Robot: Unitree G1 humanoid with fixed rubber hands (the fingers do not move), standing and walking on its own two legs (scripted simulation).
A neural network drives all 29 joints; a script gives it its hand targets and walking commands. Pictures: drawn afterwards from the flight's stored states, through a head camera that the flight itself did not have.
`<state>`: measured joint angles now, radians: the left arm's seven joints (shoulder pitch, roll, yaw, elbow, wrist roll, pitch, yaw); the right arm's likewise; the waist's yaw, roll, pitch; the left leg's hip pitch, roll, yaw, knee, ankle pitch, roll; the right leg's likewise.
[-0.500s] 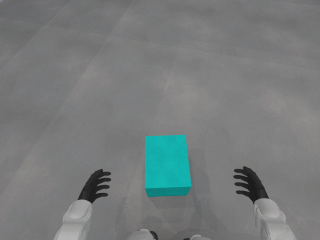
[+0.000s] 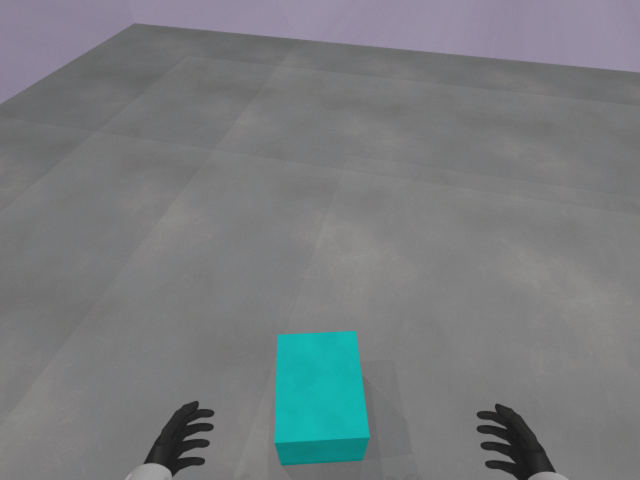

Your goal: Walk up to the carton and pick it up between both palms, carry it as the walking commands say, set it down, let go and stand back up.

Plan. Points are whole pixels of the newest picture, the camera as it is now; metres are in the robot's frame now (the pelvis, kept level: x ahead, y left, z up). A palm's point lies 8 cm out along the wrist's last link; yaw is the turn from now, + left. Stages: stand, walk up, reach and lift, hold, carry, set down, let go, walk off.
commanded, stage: let go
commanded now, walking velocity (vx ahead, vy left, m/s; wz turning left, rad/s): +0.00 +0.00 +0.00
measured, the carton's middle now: (319, 397) +0.47 +0.04 -0.66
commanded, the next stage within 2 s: stand in 0.14 s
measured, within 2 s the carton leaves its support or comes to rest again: neither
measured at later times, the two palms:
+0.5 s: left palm out of the picture +0.12 +0.31 -0.07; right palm out of the picture +0.12 -0.29 -0.07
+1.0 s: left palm out of the picture +0.07 +0.32 -0.10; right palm out of the picture +0.07 -0.28 -0.09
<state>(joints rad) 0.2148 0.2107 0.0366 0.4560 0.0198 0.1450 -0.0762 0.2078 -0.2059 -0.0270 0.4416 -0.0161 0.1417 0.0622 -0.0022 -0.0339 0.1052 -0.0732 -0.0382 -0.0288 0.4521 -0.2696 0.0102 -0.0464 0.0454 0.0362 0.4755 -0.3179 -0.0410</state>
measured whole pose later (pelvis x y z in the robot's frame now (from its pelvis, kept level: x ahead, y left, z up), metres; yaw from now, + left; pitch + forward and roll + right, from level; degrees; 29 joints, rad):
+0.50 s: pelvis +0.00 +0.01 +0.00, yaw +0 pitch -2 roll +0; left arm 0.28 0.36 0.07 0.72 0.04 -0.01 0.00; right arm 0.26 -0.33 -0.07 0.75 -0.03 -0.01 -0.01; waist 0.01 -0.02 -0.13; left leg -0.17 -0.03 -0.03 0.50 -0.29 0.02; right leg -0.12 0.05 0.03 0.48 -0.32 -0.03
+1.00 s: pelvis -0.02 +0.02 +0.00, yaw +0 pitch -3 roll +0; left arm 0.25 0.37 0.02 0.89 0.03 -0.03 0.00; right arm 0.20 -0.33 -0.03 0.95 -0.02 -0.04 -0.01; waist 0.01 -0.03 -0.07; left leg -0.16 -0.05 -0.02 0.43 -0.22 0.03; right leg -0.13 0.03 0.05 0.45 -0.26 -0.01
